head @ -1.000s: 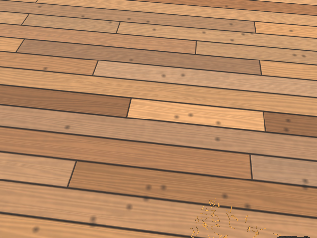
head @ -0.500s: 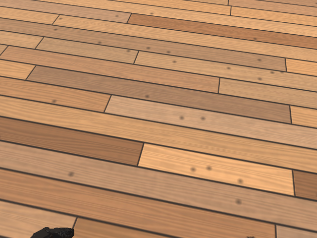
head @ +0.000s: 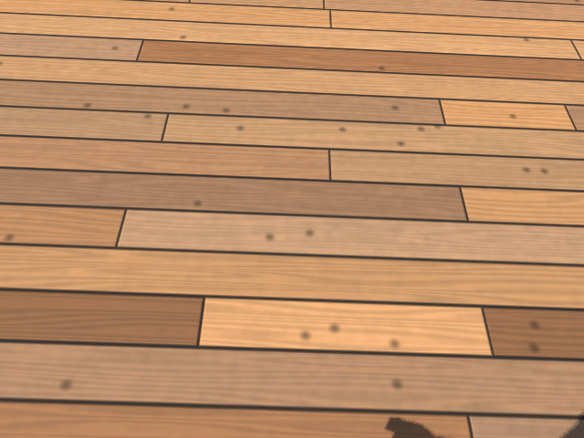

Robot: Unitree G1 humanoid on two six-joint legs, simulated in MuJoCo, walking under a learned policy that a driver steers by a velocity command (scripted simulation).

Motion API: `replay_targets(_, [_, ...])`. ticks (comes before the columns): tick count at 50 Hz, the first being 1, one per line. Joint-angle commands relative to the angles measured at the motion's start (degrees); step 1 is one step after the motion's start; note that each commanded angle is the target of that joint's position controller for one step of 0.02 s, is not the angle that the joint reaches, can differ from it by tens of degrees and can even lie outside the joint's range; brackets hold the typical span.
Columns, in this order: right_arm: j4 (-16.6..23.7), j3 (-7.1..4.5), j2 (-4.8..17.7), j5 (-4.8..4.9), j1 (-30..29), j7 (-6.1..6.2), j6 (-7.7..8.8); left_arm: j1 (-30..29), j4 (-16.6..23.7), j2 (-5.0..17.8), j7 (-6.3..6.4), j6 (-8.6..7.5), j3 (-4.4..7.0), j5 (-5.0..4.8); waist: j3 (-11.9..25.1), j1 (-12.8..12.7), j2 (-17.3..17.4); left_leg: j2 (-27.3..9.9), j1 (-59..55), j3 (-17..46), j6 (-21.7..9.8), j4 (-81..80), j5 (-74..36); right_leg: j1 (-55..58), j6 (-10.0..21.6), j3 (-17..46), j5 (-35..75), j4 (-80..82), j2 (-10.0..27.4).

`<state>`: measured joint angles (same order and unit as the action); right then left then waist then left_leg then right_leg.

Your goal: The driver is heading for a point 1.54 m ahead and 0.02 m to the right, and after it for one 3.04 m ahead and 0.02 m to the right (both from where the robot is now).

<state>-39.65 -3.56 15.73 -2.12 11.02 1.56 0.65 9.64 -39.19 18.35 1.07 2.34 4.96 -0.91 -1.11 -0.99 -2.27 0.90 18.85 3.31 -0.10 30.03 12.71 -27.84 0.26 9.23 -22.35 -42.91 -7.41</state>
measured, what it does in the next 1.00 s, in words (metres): steps on the spot: right foot, then left foot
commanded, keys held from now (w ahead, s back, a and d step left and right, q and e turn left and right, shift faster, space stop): e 0.24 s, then no key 0.14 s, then q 0.62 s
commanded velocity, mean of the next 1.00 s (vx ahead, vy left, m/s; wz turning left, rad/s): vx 0.01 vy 0.00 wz -0.02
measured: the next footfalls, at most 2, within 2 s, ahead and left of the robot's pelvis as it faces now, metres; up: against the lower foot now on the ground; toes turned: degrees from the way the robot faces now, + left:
right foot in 0.34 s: +0.02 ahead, -0.14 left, +0.00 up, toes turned -13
left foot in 0.82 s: +0.01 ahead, +0.09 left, +0.00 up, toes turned +0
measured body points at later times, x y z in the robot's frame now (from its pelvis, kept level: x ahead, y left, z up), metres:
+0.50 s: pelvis +0.00 -0.04 +0.00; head +0.02 -0.07 +0.45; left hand +0.23 +0.16 -0.08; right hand +0.04 -0.35 -0.12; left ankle +0.01 +0.12 -0.68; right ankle -0.02 -0.13 -0.73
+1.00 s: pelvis -0.02 +0.01 +0.01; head +0.02 +0.04 +0.46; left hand +0.14 +0.30 -0.11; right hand +0.11 -0.28 -0.07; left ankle -0.03 +0.09 -0.73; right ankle -0.03 -0.15 -0.65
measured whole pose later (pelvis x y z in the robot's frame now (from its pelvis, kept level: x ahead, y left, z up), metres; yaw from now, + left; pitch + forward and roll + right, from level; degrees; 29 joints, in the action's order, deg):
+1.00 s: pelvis -0.02 +0.01 +0.01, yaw +2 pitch +1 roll -2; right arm -39.9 -3.4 17.1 0.3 13.0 0.7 -0.4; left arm 4.9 -43.5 19.2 2.4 2.3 5.9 0.2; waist -3.4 0.7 -2.2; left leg 1.7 13.6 2.0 -3.7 26.7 14.2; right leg -29.7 -3.7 1.7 -24.0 -63.3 -0.2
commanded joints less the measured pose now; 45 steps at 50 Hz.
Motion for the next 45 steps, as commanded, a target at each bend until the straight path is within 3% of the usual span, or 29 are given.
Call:
replay_targets(1, [5.83, -2.07, 7.45, 0.10, -4.56, 0.70, 0.89, 4.08, 2.27, 8.77, 0.09, -0.49, 3.04, -0.08, 4.21, -1.64, 9.40, -18.47, -7.48, 15.54, -11.23, -12.02, -13.96, -7.68, -2.93, -1.52, -5.87, -22.24, 3.51])
replay_targets(2, [5.95, -1.80, 6.66, 1.12, -5.42, 0.83, 0.88, 4.84, 1.71, 7.77, 0.36, 0.23, 2.88, 0.11, 3.67, -1.40, 8.91, -16.56, -8.64, 12.12, -10.00, -11.16, -14.84, -9.01, -4.02, -2.07, -3.06, -25.59, 4.02])
replay_targets(3, [5.83, -1.54, 6.44, 1.39, -5.17, 0.95, 0.70, 4.67, 1.86, 6.21, 0.29, 0.71, 2.44, 0.03, 3.08, -0.90, 9.01, -15.62, -8.63, 9.29, -10.00, -10.82, -17.83, -9.51, -4.93, -2.90, -1.81, -27.67, 4.41])
replay_targets(5, [5.33, -1.72, 6.88, 1.06, -3.35, 1.15, 0.09, 1.70, 3.69, 4.47, 0.00, 0.87, 1.71, -0.51, 2.56, 0.74, 10.27, -14.14, -10.47, 5.22, -10.58, -11.01, -19.47, -10.16, -6.16, -5.78, 0.67, -24.04, 5.46])
replay_targets(8, [4.48, -2.58, 8.73, 1.02, -0.50, 1.45, -0.75, -2.37, 6.29, 3.16, -0.67, 0.65, 0.86, -0.51, 4.40, 3.33, 12.18, -16.03, -15.54, 3.82, -11.88, -10.12, -21.25, -8.58, -6.94, -7.35, 0.28, -14.80, 7.78])
replay_targets(10, [4.46, -3.27, 10.38, 1.32, -0.92, 1.18, -1.04, -3.04, 7.24, 2.64, -1.30, 0.60, 0.42, -0.33, 5.38, 3.70, 12.97, -17.16, -14.45, 2.14, -12.14, -9.81, -22.40, -3.43, -6.21, -9.25, -0.81, -8.76, 8.64])
replay_targets(13, [3.88, -3.77, 11.48, 2.18, -0.86, 0.44, -1.07, -2.43, 7.69, 3.73, -1.88, 0.89, 0.78, -0.29, 5.82, 3.66, 13.91, -18.26, -13.13, 1.12, -12.08, -8.60, -23.42, 2.80, -4.42, -11.91, -0.61, -0.81, 7.80])
replay_targets(16, [2.82, -3.38, 10.63, 4.02, -2.07, 0.02, -0.89, 2.73, 5.87, 3.29, -2.12, 0.89, 1.11, 0.10, 6.05, 0.15, 12.40, -16.69, -10.10, -1.01, -8.65, -2.84, -21.79, 13.79, -0.06, -13.46, 11.34, 17.86, 5.57])
replay_targets(17, [1.42, -2.69, 8.46, 3.69, 0.96, -0.21, -0.50, 4.10, 5.60, 5.09, -1.71, 0.80, 1.53, 0.30, 7.10, 0.15, 8.00, -14.39, -4.54, -4.08, -4.44, 1.85, -15.11, 22.30, 1.75, -9.21, 20.47, 22.51, 7.44])
replay_targets(18, [3.03, -0.92, 3.70, 0.29, 1.84, -0.85, -0.05, 5.33, 6.60, 11.00, -0.74, 0.66, 2.57, 0.71, 10.12, 2.11, -9.28, -8.52, 8.74, -9.84, 1.87, 16.76, 10.22, 33.48, 6.58, 8.92, 43.76, 20.85, 22.39])
replay_targets(19, [4.45, -1.28, 5.09, 0.51, -2.37, -0.31, -0.11, 3.74, 7.06, 10.69, -1.02, -0.19, 1.97, 2.43, 9.51, -0.37, -13.69, -3.88, 15.57, -5.57, 4.34, 26.34, 26.12, 27.23, 17.95, 15.42, 49.09, 20.96, 30.98])
replay_targets(20, [3.66, -2.11, 8.30, 1.68, -3.87, 0.01, -0.50, 3.43, 6.76, 6.91, -1.36, -1.32, 0.77, 3.10, 9.35, -1.92, -7.45, -5.51, 13.94, -1.74, 4.51, 31.25, 25.06, 24.33, 18.57, 11.19, 44.12, 22.07, 28.19])
replay_targets(21, [2.55, -2.13, 7.74, 2.42, -2.91, 0.00, -0.93, 0.78, 5.65, 4.19, -1.44, -2.15, -0.24, 3.01, 7.77, -0.07, -6.36, -6.08, 13.15, -0.64, 4.32, 31.07, 21.59, 22.89, 15.39, 6.23, 38.84, 22.15, 24.28])
replay_targets(23, [-0.41, -2.08, 6.94, 1.95, 0.21, 0.39, -1.95, -3.59, 4.54, 1.81, -1.32, -2.86, -1.18, 2.00, 5.89, 1.76, -5.95, -6.60, 10.05, -0.06, 5.26, 27.87, 14.35, 20.34, 11.68, 0.82, 36.30, 22.75, 20.63])
replay_targets(25, [-1.92, -1.75, 6.04, 2.51, 2.72, 0.04, -2.18, -4.62, 3.24, 0.96, -0.92, -3.05, -1.58, 2.52, 5.71, 2.84, -6.04, -5.72, 4.83, -0.29, 5.91, 24.62, 10.16, 17.94, 11.19, -3.38, 37.17, 23.05, 18.86])
replay_targets(27, [-1.47, -1.31, 5.82, 2.90, 0.96, -0.11, -2.18, -5.12, 2.70, 2.13, -0.44, -2.81, -1.14, 2.60, 4.72, 1.49, -5.84, -5.29, 3.39, -1.33, 5.78, 19.05, 9.44, 18.59, 11.38, -4.33, 33.45, 23.13, 19.06])
replay_targets(31, [0.33, -1.49, 7.43, 3.23, -0.87, 0.11, -2.56, -3.29, 1.15, 6.02, 0.51, -1.42, 0.38, 1.79, 2.85, -0.71, -4.99, -5.00, 6.54, -2.53, 5.06, 18.31, 14.09, 21.32, 14.51, 0.24, 28.50, 23.59, 24.18])
replay_targets(35, [0.84, -1.36, 6.36, 3.17, -0.12, -0.23, -2.90, -4.64, 0.65, 5.99, 0.92, -0.87, 0.80, 1.49, 2.67, -0.23, -4.10, -5.11, 6.41, -3.69, 3.94, 17.91, 15.43, 22.19, 15.04, -0.16, 31.10, 23.36, 26.19])
replay_targets(38, [0.96, -1.36, 5.90, 3.29, 1.31, -1.14, -2.99, -6.10, 0.35, 6.47, 1.09, -0.51, 1.20, 0.98, 4.27, 1.03, -4.33, -4.16, 2.39, -5.71, 2.31, 12.36, 12.77, 22.61, 13.59, -3.17, 34.70, 21.10, 25.97])
replay_targets(40, [0.19, -1.57, 5.77, 3.22, 4.28, -1.82, -2.94, -7.25, -0.07, 6.70, 1.27, -0.06, 1.41, -0.01, 5.11, 3.23, -4.37, -2.36, -3.72, -7.90, 0.01, 1.55, 3.94, 20.84, 10.34, -6.71, 31.81, 17.10, 24.24])
replay_targets(41, [0.16, -2.08, 7.33, 2.73, 5.19, -1.75, -2.84, -5.03, -1.23, 5.82, 1.21, -0.02, 1.39, -0.47, 4.67, 3.41, -1.60, -2.25, -7.88, -5.25, -2.20, -5.45, -4.52, 17.66, 6.28, -9.73, 24.02, 12.48, 21.51])
replay_targets(42, [0.88, -3.63, 13.29, 2.51, 6.19, -0.91, -2.65, -3.81, -0.82, 3.02, 0.95, -0.24, 0.84, 1.21, 5.17, 1.67, 11.79, -12.39, -16.09, 10.32, -6.68, -9.60, -21.38, 6.03, 0.12, -16.54, 9.15, -1.68, 15.49])
replay_targets(43, [2.02, -4.28, 17.28, 1.28, 6.87, -1.15, -1.89, -10.50, 2.88, 2.08, 1.21, -0.70, 0.28, 2.26, 3.72, 4.14, 20.91, -23.83, -16.98, 27.19, -18.45, -11.19, -33.79, -7.51, -3.43, -14.16, -15.73, -13.26, 5.54])
replay_targets(44, [2.79, -3.64, 15.00, 0.22, 6.70, -1.50, -0.62, -11.92, 2.87, 3.97, 1.27, -0.90, 0.93, 1.91, 5.93, 5.44, 12.33, -23.40, -16.88, 25.86, -21.08, -11.91, -30.66, -9.31, -3.44, -6.89, -17.47, -22.55, 6.71])
replay_targets(45, [2.90, -3.25, 13.75, 0.60, 3.93, -1.49, 0.28, -10.29, 2.02, 4.84, 1.08, -0.86, 1.38, 0.90, 4.79, 3.33, 9.61, -20.14, -15.99, 20.49, -18.11, -11.45, -26.95, -9.89, -2.85, -5.25, -12.26, -24.67, 8.05])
